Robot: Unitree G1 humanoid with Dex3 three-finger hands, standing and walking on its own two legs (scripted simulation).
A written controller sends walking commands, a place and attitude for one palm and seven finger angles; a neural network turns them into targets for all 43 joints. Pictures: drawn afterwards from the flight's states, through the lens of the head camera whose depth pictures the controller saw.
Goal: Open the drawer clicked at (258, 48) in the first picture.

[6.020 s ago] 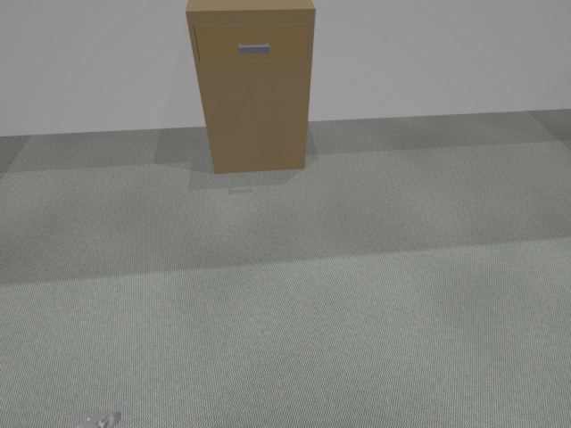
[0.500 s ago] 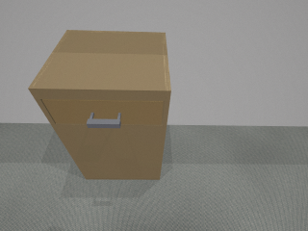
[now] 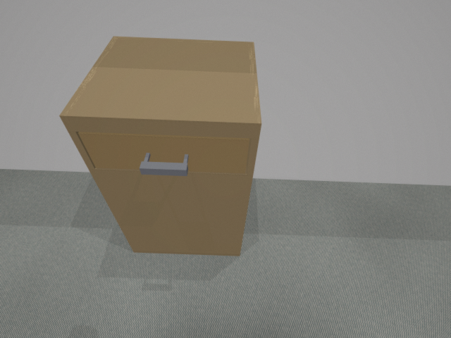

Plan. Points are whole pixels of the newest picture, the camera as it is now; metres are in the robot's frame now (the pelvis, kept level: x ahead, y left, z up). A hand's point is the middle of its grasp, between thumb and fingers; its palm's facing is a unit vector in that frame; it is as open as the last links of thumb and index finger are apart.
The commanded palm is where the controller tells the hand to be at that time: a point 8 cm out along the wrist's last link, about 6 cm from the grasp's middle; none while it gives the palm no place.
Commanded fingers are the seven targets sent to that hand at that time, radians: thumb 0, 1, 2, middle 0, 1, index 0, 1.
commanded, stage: come to a stop and stand still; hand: left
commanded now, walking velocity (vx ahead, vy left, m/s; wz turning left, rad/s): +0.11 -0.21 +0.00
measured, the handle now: (165, 162) +0.55 +0.21 -0.09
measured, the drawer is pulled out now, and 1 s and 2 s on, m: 0.00 0.00 0.00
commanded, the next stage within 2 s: look again from close up in 0.72 s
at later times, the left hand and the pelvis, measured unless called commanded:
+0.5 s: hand out of the picture +0.06 +0.14 -0.17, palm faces +0.05 -0.97 -0.25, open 7.2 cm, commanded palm none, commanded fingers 0.00 0.90 0.90 -0.20 -0.30 -0.20 -0.30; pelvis +0.03 -0.04 +0.00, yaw +1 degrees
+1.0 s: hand out of the picture +0.00 +0.17 -0.17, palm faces +0.01 -0.98 -0.20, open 7.3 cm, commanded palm none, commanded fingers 0.00 0.90 0.90 -0.20 -0.30 -0.20 -0.30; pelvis +0.00 +0.00 +0.00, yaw +0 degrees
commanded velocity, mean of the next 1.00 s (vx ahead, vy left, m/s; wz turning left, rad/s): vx -0.02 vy -0.01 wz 0.00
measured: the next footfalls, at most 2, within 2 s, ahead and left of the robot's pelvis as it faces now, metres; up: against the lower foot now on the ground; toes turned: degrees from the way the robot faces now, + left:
right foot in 0.30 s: +0.04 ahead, -0.12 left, +0.00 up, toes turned -4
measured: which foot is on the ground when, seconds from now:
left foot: down 0.00-1.00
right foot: up 0.00-0.28, down 0.30-1.00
